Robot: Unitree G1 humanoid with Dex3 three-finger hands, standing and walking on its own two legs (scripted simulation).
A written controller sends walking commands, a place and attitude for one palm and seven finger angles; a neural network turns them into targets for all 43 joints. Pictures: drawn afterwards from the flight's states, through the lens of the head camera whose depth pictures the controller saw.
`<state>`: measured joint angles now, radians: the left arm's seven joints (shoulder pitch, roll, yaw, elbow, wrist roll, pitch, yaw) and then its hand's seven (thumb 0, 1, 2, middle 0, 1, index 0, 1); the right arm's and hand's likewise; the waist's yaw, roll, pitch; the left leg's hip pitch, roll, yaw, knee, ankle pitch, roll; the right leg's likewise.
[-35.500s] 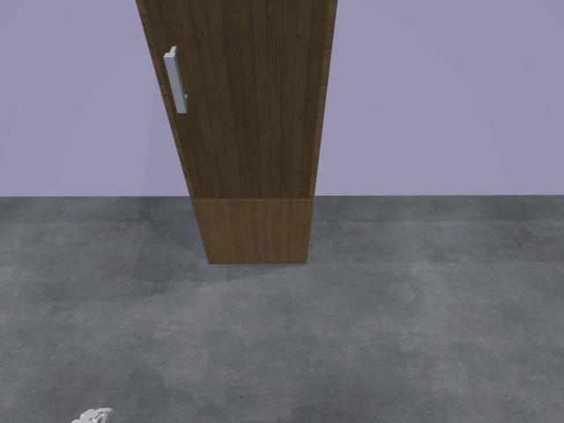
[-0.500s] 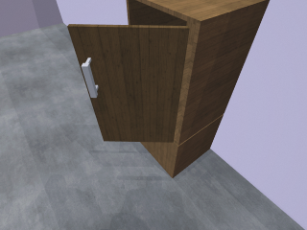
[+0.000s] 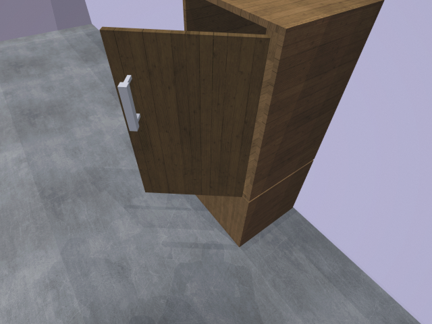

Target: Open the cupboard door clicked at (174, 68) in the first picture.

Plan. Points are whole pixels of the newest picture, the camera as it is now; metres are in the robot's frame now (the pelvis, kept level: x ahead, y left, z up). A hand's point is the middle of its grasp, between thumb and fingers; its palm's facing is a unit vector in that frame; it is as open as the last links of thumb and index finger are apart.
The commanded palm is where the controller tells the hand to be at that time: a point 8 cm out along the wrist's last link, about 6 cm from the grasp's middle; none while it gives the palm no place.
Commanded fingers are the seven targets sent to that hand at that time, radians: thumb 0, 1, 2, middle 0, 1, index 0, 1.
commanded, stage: look again from close up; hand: left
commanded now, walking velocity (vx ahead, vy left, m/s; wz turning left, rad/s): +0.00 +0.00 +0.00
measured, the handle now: (131, 103) +0.60 +0.26 +0.08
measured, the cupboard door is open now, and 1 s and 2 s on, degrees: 51 51 51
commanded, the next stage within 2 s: raise the hand with hooked fingers in 0.44 s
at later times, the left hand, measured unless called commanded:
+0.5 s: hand out of the picture +0.00 +0.15 -0.18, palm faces +0.04 -0.99 -0.13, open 7.4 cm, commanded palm none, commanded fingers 0.00 0.90 0.90 -0.20 -0.30 -0.20 -0.30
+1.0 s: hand (126, 292) +0.19 +0.18 -0.04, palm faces +0.06 -1.00 +0.00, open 8.8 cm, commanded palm +0.16 +0.24 -0.02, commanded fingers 0.00 0.34 0.66 -0.24 -0.66 -0.24 -0.66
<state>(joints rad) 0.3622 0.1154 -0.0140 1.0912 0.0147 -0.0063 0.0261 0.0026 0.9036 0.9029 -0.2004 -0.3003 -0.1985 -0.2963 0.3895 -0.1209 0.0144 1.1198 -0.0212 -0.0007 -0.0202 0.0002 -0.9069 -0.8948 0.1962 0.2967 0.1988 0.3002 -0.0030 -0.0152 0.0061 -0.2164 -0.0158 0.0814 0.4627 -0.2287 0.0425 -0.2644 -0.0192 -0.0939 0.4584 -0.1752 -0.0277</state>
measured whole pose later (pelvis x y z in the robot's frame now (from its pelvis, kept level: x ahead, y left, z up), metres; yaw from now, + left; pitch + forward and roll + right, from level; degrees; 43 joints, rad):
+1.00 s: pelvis +0.02 -0.01 -0.07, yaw +2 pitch +10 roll +0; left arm 0.54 0.18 0.12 0.01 -0.23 -0.42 -0.26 0.01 0.57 0.76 -0.23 -0.52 -0.23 -0.52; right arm 0.15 -0.26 -0.07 0.44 0.01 -0.20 0.00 0.01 -0.91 -0.90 0.20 0.30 0.20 0.30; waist 0.02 -0.04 -0.13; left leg -0.70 0.00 0.04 1.05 -0.53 0.04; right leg -0.73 0.00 -0.08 1.03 -0.48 -0.05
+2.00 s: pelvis +0.04 +0.01 -0.02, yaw +3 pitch +5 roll -2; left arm 0.01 0.41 0.39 0.24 -0.35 -0.12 -0.47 -0.01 -0.48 0.31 -0.30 -1.19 -0.30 -1.18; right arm 0.25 -0.25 0.08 0.56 0.05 -0.22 -0.09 0.01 -0.90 -0.89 0.20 0.30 0.20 0.30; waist 0.03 0.03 -0.06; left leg -0.42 -0.02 0.02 0.73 -0.40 0.06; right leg -0.42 0.00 -0.09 0.67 -0.33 -0.01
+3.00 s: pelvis +0.03 -0.01 -0.02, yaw +3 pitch +5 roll -1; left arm -0.29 0.50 0.45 0.60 -0.31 -0.12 -0.53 -0.01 -0.51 0.30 -0.30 -1.20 -0.30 -1.20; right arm 0.27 -0.29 0.06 0.60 0.06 -0.18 -0.11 0.01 -0.90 -0.89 0.20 0.30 0.20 0.30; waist 0.01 0.02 -0.04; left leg -0.40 0.00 0.02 0.67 -0.36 0.03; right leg -0.41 0.02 -0.10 0.63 -0.30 -0.04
